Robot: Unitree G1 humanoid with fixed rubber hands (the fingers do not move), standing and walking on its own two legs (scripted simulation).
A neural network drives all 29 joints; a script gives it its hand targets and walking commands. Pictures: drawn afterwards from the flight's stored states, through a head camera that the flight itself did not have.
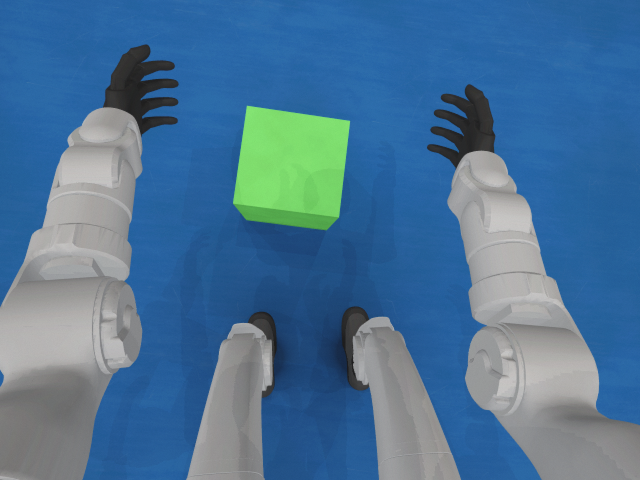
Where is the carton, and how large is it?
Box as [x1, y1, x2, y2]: [233, 106, 349, 229]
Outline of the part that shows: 247,106 233,199 234,205 243,216 249,220 326,229 338,217 349,121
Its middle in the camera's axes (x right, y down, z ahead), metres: -0.06 -0.14 +0.90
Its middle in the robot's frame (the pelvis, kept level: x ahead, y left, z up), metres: +0.55 +0.01 -0.54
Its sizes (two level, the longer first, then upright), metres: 0.210 0.200 0.250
